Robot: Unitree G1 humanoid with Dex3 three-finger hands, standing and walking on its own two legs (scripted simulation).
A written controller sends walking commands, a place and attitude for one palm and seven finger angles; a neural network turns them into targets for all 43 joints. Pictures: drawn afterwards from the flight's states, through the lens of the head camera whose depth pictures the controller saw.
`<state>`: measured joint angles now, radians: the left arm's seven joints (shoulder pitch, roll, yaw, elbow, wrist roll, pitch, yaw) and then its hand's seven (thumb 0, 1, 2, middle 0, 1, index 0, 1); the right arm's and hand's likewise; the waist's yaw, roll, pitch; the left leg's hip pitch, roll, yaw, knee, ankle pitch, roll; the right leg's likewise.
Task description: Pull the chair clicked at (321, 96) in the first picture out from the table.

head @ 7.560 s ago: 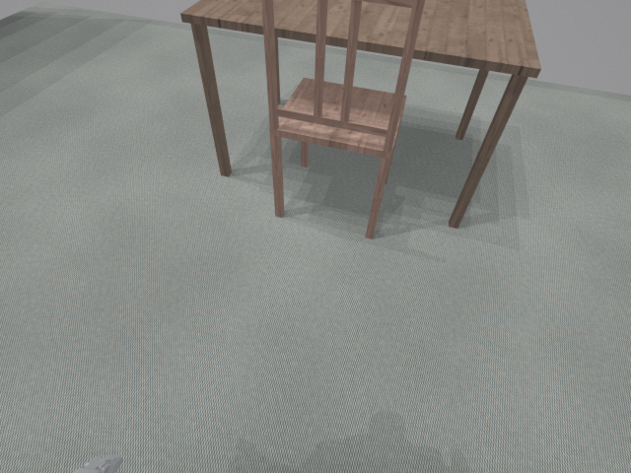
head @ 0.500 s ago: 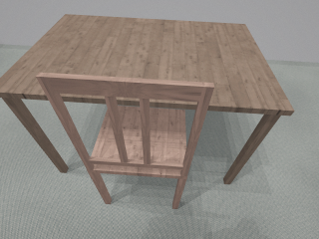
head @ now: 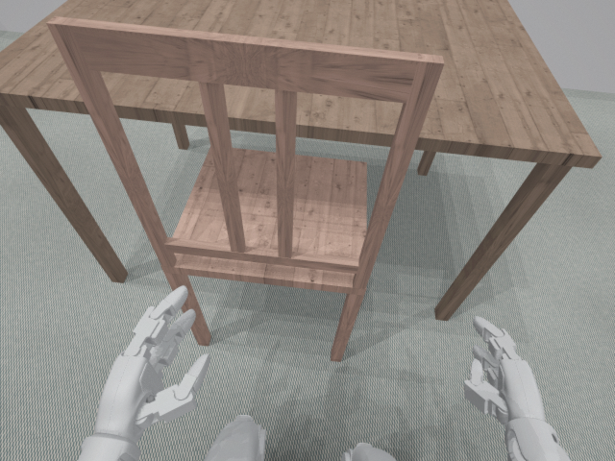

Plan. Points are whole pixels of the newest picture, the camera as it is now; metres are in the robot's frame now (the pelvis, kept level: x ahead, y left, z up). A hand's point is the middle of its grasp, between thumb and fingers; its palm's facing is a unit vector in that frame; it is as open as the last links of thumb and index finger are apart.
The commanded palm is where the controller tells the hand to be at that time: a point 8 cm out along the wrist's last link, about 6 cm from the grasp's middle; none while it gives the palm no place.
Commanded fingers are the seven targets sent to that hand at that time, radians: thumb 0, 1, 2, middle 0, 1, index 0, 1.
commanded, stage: raise the hand toward the chair's back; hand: left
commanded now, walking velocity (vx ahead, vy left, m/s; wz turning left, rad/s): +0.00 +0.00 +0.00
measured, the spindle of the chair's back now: (227, 184) +0.51 +0.17 +0.04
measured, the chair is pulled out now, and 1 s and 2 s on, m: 0.00 0.00 0.00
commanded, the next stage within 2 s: aim the fingers beside a spindle in 1.66 s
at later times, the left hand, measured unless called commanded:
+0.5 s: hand (156, 353) +0.23 +0.19 +0.04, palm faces -0.02 -1.00 -0.06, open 13.7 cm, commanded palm +0.20 +0.25 +0.04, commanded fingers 0.00 -0.22 0.42 -0.09 -0.12 -0.09 -0.12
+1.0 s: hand (125, 338) +0.24 +0.23 +0.05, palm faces -0.02 -1.00 -0.05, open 16.8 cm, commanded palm +0.22 +0.29 +0.05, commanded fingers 0.00 -0.50 0.30 -0.06 -0.08 -0.06 -0.08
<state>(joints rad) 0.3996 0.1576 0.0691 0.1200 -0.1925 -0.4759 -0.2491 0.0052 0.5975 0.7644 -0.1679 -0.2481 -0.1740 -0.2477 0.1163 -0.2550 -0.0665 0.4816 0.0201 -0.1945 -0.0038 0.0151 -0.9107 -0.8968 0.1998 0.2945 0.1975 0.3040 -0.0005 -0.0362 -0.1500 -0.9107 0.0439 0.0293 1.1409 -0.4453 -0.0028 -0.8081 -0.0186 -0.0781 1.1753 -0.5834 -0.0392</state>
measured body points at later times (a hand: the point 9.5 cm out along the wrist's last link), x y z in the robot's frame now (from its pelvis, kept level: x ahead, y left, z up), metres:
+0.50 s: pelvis +0.01 +0.01 +0.00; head +0.07 +0.01 +0.45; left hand +0.23 +0.25 +0.05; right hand +0.15 -0.24 -0.09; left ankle +0.06 +0.12 -0.65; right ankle +0.00 -0.10 -0.65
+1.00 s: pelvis +0.01 +0.03 +0.01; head +0.08 +0.05 +0.46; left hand +0.24 +0.28 +0.06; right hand +0.21 -0.19 -0.06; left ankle +0.06 +0.12 -0.65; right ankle +0.00 -0.10 -0.65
